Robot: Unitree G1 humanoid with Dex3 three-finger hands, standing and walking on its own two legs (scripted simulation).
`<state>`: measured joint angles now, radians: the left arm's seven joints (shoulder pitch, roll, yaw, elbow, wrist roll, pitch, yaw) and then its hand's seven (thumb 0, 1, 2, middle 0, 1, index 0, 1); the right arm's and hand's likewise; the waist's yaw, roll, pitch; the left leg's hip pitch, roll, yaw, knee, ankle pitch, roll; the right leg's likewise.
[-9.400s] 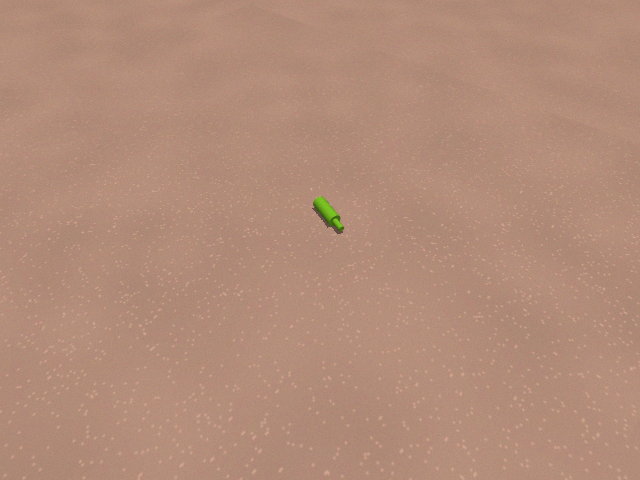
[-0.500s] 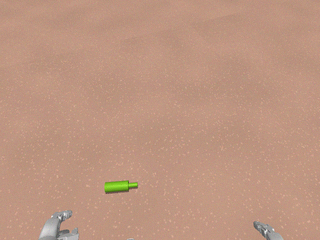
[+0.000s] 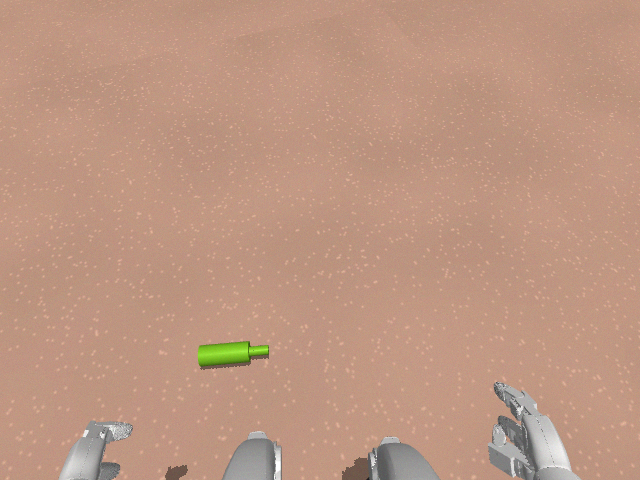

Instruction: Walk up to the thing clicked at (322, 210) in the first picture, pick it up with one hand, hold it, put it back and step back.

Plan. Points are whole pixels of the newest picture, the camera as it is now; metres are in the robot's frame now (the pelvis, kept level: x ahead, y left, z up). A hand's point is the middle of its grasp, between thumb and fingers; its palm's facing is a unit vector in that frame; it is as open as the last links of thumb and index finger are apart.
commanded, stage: rise first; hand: left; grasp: from above
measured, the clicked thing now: (234, 352) +0.44 +0.23 -0.67
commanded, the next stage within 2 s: none
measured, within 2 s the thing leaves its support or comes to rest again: neither
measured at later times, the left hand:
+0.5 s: hand out of the picture +0.12 +0.27 -0.19, palm faces -0.22 -0.83 -0.52, open 14.3 cm
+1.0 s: hand (172, 405) +0.27 +0.30 -0.39, palm faces -0.45 -0.34 -0.83, open 14.3 cm
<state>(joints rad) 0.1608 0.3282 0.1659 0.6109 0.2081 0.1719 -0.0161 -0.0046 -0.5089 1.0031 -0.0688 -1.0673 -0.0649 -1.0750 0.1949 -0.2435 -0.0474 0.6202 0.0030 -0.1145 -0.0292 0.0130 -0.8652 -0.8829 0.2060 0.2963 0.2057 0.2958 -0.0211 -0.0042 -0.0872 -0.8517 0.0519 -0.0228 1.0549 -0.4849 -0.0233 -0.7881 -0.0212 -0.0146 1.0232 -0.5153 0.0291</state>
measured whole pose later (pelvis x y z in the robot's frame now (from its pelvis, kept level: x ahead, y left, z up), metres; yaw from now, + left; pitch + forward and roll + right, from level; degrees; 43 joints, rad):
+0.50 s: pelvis -0.02 +0.00 -0.06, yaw +0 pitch +23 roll -3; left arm 0.25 0.35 0.14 0.40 0.31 0.19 -0.01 -0.01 -0.58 0.99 -0.09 -1.05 -0.08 -1.06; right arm 0.16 -0.24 -0.03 0.54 0.00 -0.16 0.00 0.01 -0.91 -0.89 0.21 0.30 0.21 0.30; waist -0.02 0.02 -0.14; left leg -1.19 0.05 -0.05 1.35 -0.57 -0.03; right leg -1.11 -0.02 -0.03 1.32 -0.61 0.03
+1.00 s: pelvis -0.09 -0.01 -0.26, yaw -4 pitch +34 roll -4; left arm -0.45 0.57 0.17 0.89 0.83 -0.17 0.14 0.00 -0.58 1.04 -0.09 -1.03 -0.07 -1.05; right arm 0.07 -0.29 -0.06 0.71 -0.03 -0.13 0.05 0.01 -0.90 -0.89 0.21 0.30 0.21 0.30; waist -0.03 0.01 -0.12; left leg -1.98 0.05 -0.10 2.03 -0.64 -0.04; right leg -1.91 0.01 -0.02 2.02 -0.70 0.03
